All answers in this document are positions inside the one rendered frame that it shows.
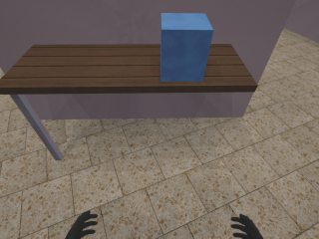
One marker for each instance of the carton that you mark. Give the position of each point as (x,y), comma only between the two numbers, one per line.
(185,40)

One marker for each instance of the table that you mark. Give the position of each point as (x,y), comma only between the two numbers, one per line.
(59,69)

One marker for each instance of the robot right hand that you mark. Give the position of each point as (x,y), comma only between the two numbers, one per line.
(250,229)

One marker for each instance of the robot left hand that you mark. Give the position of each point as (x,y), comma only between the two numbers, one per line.
(80,224)

